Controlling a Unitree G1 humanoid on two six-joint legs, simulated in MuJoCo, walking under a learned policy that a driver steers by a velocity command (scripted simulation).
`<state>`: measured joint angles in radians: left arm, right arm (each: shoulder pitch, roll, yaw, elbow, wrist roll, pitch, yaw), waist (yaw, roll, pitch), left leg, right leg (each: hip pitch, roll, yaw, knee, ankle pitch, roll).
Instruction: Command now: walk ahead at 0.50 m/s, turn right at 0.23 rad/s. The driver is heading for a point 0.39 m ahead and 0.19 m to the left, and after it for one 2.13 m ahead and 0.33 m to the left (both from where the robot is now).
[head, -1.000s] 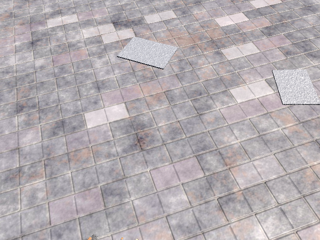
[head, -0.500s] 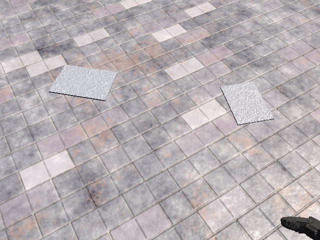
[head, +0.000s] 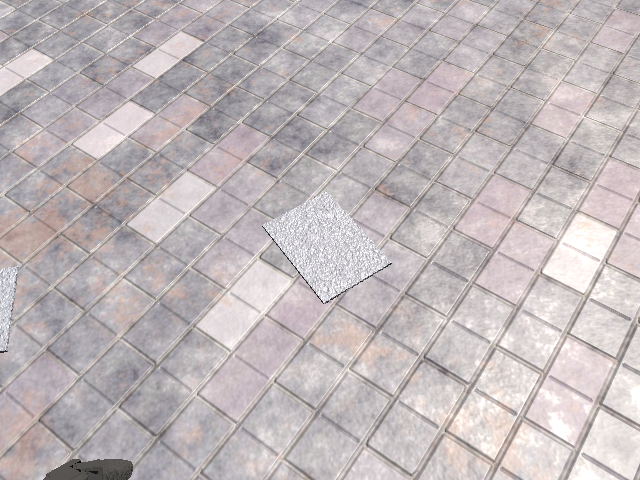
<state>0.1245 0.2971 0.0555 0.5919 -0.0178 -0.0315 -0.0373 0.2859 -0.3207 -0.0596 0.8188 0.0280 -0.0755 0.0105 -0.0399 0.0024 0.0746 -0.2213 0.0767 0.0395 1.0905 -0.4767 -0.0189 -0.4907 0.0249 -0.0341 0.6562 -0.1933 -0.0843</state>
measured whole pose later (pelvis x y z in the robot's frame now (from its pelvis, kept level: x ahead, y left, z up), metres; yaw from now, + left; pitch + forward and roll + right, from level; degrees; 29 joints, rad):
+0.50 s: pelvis +0.30 +0.05 -0.01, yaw +12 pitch +2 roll -1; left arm 0.31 0.30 0.07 0.80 0.00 -0.04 0.03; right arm 0.11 -0.28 -0.05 0.68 0.02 -0.06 0.06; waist 0.03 0.01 0.04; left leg -0.54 -0.04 0.05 0.62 -0.13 0.10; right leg -0.02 -0.03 -0.15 0.73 -0.46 0.01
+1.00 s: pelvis +0.60 +0.09 +0.01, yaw +26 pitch +2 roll -1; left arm 0.11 0.28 0.04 0.67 0.01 -0.12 -0.03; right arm 0.36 -0.30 -0.06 0.75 0.02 -0.04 -0.01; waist -0.05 0.02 0.00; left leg -0.20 -0.09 -0.18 0.88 -0.51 0.04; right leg -0.45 0.04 0.00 0.56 -0.16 -0.03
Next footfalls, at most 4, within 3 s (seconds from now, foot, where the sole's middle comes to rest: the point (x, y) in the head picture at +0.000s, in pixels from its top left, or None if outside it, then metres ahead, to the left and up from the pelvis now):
0.46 left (257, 477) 0.44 0.16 -0.75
0.94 right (307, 326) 0.76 0.05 -0.75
1.46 left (162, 281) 0.90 0.40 -0.75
2.00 right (215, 168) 1.27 0.29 -0.75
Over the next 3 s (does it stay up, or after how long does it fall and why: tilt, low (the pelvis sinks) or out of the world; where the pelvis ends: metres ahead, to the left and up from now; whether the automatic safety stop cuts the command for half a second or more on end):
stays up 1.62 0.37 0.00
